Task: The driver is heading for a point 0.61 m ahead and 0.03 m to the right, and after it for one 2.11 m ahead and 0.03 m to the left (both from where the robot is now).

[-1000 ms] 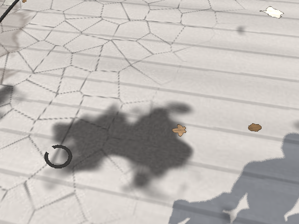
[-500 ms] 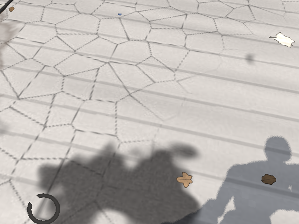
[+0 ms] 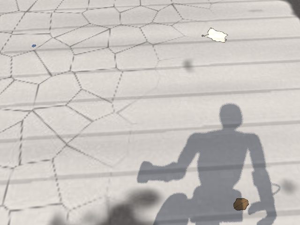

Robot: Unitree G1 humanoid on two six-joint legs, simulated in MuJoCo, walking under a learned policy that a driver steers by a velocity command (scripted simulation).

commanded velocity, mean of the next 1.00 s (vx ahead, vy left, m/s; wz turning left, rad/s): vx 0.35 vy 0.00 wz -0.22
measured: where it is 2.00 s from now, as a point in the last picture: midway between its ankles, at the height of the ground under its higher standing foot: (160, 213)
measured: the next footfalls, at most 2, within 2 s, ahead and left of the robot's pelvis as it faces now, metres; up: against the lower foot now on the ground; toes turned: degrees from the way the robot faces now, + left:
left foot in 0.44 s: +0.48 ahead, +0.11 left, +0.00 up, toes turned -10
right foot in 0.86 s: +0.57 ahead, -0.15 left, +0.00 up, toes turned -11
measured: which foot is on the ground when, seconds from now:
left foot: up 0.00-0.42, down 0.44-1.00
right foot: down 0.00-0.46, up 0.48-0.84, down 0.86-1.00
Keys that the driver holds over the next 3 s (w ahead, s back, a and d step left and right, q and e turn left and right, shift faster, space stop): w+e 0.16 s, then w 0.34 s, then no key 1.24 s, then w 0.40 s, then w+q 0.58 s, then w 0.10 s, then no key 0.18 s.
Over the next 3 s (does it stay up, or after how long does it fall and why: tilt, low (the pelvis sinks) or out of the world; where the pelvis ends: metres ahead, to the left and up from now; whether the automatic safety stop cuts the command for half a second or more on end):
stays up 1.05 -0.05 0.01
